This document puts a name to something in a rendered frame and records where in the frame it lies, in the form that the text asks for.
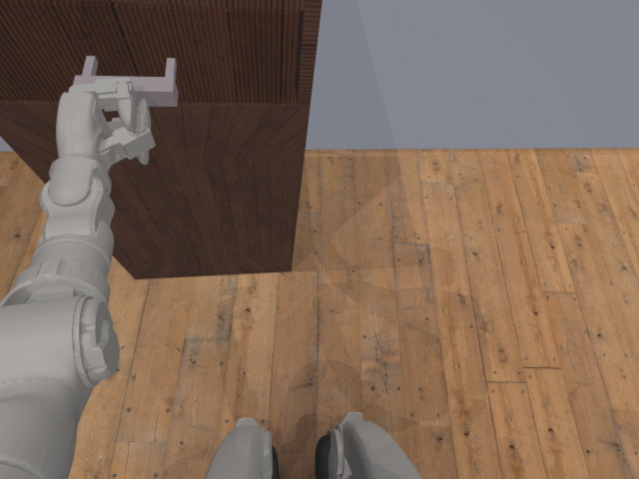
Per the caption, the left robot forearm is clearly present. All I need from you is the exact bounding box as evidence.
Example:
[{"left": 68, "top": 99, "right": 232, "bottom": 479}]
[{"left": 0, "top": 156, "right": 115, "bottom": 307}]

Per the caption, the cabinet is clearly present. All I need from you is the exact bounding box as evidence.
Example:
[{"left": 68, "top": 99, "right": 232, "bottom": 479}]
[{"left": 0, "top": 0, "right": 322, "bottom": 279}]

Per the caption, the robot right shin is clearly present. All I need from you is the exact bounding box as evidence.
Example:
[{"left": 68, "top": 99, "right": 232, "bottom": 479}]
[{"left": 328, "top": 412, "right": 363, "bottom": 479}]

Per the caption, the robot right thigh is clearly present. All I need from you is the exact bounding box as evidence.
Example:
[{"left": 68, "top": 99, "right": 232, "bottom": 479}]
[{"left": 330, "top": 420, "right": 422, "bottom": 479}]

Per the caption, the handle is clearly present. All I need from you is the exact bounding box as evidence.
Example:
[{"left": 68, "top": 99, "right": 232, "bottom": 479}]
[{"left": 73, "top": 56, "right": 179, "bottom": 107}]

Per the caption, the left robot upper arm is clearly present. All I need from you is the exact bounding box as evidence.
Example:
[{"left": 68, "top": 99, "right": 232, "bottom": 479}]
[{"left": 0, "top": 295, "right": 120, "bottom": 479}]

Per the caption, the drawer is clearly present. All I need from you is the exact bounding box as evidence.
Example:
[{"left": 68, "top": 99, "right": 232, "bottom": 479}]
[{"left": 0, "top": 0, "right": 300, "bottom": 104}]

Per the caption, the left robot hand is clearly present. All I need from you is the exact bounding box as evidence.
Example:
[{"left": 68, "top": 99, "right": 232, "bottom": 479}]
[{"left": 56, "top": 77, "right": 156, "bottom": 174}]

